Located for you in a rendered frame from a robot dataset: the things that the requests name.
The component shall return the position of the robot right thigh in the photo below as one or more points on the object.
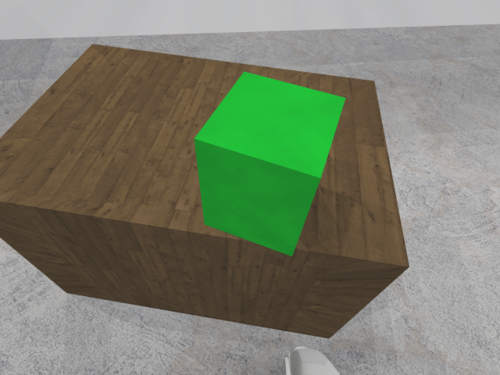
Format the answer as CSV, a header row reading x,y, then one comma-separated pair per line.
x,y
306,361

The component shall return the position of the carton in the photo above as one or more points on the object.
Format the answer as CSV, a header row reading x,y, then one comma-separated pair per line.
x,y
261,156

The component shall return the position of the pedestal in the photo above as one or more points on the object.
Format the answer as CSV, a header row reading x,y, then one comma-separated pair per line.
x,y
99,190

